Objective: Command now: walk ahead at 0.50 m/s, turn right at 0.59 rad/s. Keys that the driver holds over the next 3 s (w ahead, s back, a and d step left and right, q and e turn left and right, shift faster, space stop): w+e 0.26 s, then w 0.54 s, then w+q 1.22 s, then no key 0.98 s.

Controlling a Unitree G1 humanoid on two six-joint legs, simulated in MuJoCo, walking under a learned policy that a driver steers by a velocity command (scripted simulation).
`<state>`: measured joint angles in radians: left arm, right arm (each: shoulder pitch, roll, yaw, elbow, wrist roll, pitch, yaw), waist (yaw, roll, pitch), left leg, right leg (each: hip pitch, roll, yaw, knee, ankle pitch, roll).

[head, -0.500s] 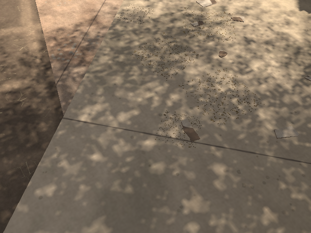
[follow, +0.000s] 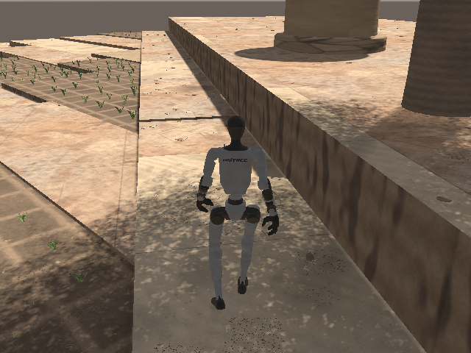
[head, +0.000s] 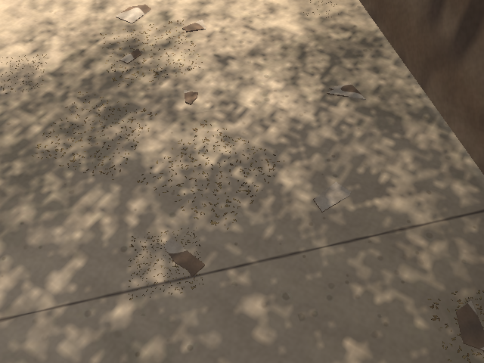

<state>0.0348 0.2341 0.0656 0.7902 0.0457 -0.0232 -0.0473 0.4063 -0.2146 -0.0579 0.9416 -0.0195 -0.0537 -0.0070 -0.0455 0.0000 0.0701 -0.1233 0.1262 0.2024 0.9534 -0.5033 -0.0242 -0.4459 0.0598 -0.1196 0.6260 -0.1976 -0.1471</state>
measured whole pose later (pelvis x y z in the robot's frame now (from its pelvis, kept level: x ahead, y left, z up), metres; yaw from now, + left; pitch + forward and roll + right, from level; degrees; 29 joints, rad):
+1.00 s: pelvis +0.54 -0.06 +0.02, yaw -12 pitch +2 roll +2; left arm 0.00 0.21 0.00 0.76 0.03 -0.06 -0.03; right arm 0.48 -0.21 -0.03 0.95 -0.01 -0.07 0.01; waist -0.09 -0.02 0.04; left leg 0.04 -0.06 0.00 0.29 -0.36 0.04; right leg -0.48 -0.03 -0.03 0.53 -0.11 -0.03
